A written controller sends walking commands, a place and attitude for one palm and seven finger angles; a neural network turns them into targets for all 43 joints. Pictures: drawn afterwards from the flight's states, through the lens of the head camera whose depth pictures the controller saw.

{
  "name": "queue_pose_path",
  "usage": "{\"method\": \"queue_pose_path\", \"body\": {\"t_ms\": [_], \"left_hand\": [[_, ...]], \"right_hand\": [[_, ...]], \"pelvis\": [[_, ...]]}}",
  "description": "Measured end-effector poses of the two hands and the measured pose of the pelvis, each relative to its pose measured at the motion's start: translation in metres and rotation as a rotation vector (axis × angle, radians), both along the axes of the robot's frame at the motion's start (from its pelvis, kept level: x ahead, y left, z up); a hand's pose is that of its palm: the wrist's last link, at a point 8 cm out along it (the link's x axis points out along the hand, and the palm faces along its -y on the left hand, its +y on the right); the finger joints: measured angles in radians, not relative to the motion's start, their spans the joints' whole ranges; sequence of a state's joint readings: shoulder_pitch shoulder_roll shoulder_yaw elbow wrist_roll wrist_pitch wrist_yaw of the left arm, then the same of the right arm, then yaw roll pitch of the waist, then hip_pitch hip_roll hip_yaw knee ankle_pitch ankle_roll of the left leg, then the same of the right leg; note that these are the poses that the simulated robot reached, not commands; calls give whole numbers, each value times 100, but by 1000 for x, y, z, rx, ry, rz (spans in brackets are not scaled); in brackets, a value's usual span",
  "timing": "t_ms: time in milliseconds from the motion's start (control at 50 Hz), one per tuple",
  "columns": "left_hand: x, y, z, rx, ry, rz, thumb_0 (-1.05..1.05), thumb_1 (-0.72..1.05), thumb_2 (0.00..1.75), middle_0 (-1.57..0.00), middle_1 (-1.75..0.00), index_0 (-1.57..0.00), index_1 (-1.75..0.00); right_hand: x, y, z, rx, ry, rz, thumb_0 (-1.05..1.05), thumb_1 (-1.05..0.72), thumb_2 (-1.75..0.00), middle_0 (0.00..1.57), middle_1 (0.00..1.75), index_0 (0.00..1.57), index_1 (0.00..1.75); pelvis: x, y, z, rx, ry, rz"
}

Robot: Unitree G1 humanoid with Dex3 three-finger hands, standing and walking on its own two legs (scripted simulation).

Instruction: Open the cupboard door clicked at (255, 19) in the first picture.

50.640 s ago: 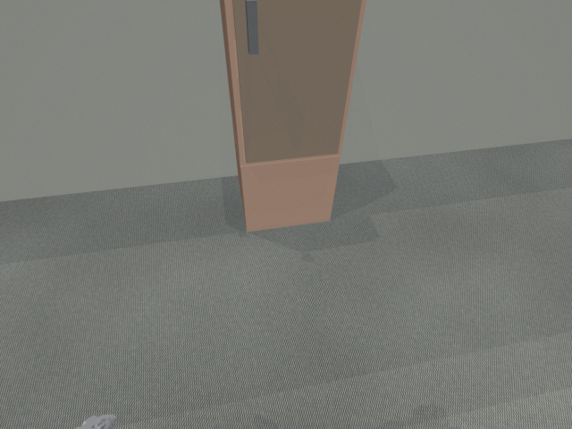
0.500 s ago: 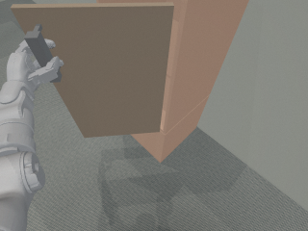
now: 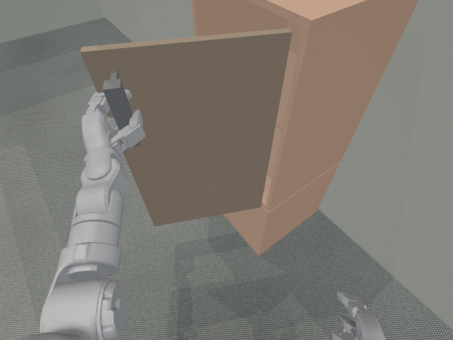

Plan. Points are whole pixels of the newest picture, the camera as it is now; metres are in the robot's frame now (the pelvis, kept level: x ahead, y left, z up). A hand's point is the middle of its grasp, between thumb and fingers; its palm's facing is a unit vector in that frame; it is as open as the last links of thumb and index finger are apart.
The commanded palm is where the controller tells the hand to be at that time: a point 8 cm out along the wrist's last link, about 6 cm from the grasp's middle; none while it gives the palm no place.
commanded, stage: pull the door open along its arc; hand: left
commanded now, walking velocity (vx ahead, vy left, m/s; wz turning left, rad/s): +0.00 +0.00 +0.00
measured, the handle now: (124, 109) +0.48 +0.22 +0.15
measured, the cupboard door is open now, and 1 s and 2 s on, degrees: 65 96 92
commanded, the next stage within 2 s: open thumb and fingers to let go in 0.92 s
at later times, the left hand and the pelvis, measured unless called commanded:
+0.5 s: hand (143, 137) +0.41 +0.17 +0.15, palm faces +0.44 -0.90 +0.02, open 6.1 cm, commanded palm +0.34 +0.19 +0.15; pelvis +0.00 -0.01 +0.01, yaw -2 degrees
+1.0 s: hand (187, 193) +0.29 +0.07 +0.15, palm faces +0.34 -0.94 +0.04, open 6.8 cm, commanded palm +0.26 +0.12 +0.15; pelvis +0.02 -0.01 +0.01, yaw +1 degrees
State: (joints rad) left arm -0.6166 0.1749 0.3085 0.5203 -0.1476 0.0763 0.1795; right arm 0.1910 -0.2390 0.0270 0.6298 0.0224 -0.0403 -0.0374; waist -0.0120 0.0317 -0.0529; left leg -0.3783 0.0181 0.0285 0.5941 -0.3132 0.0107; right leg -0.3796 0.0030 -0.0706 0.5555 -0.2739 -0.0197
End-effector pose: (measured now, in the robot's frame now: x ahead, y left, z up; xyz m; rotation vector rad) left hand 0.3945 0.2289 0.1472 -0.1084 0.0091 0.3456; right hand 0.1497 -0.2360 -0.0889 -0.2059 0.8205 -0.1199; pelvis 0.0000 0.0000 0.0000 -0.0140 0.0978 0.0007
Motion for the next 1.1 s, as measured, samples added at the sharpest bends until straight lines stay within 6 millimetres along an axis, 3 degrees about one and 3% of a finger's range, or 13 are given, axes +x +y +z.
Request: {"method": "queue_pose_path", "body": {"t_ms": [80,160,340,460,560,760,860,980,1100], "left_hand": [[1,-12,4,97,44,128,0,66,82,-32,-131,-37,-133],[0,-16,5,105,52,172,1,68,83,-30,-132,-36,-133],[-3,-16,3,101,20,140,1,70,81,-32,-134,-33,-134],[-19,-21,1,106,-11,118,1,70,77,-32,-135,-33,-134],[-45,-32,0,93,-34,95,2,68,73,-31,-135,-33,-133],[-102,-70,2,65,-23,24,3,63,68,-30,-134,-31,-131],[-123,-91,3,52,-8,2,3,62,68,-30,-133,-31,-131],[-138,-110,4,61,6,-1,4,62,68,-29,-131,-30,-131],[-135,-110,6,114,14,17,2,61,73,-30,-131,-30,-131]], "right_hand": [[-4,6,-6,19,7,20,1,-90,-90,20,30,21,30],[-25,6,-15,29,64,0,1,-90,-90,20,30,21,30],[-90,-18,-28,-1,215,-96,1,-90,-90,20,30,21,30],[-102,-29,-26,-9,225,-138,1,-90,-90,20,30,20,30],[-77,-27,-19,4,147,-124,2,-90,-90,20,30,20,30],[30,8,18,51,-114,16,2,-90,-90,20,30,20,30],[70,30,38,72,-191,102,1,-90,-90,20,30,20,30],[89,50,44,107,-192,169,1,-90,-90,20,30,20,30],[77,54,27,107,-101,184,1,-90,-90,20,30,21,30]], "pelvis": [[-6,-3,-1,4,8,6],[-8,-7,0,7,4,6],[-7,-12,2,6,-18,-6],[-4,-11,5,9,-37,-24],[1,-9,7,11,-65,-32],[9,-8,10,11,-131,-16],[12,-9,10,10,-149,2],[15,-11,8,10,-153,15],[12,-14,7,11,-160,30]]}}
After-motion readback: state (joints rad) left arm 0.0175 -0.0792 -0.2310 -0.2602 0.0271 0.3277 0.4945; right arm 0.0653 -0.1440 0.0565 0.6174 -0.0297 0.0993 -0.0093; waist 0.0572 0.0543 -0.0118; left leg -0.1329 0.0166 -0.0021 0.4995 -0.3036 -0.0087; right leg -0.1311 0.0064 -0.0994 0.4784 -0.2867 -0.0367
